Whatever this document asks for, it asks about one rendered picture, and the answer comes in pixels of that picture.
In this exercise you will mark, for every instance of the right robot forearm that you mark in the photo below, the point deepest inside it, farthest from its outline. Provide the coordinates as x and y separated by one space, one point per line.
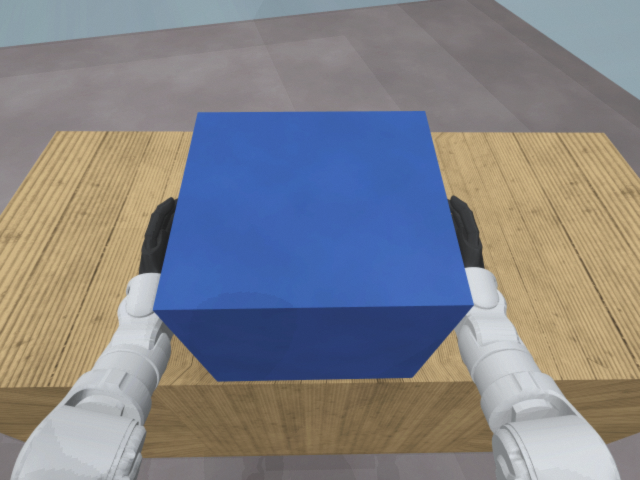
511 385

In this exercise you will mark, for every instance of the right robot hand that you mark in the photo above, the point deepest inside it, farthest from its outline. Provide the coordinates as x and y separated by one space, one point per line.
467 233

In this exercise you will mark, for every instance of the carton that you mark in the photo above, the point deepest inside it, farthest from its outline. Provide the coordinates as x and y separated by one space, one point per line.
312 246

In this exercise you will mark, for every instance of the left robot upper arm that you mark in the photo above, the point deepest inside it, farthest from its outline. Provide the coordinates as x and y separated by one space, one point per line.
82 444

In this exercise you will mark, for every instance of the left robot forearm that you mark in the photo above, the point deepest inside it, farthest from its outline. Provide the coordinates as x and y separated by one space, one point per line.
128 371

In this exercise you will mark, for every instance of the pedestal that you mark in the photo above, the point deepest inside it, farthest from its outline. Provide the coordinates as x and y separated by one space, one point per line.
558 216

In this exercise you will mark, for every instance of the left robot hand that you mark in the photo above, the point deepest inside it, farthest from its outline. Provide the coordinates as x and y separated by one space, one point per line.
156 237

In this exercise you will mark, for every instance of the right robot upper arm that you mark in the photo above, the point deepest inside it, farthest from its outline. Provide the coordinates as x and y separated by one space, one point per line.
556 448

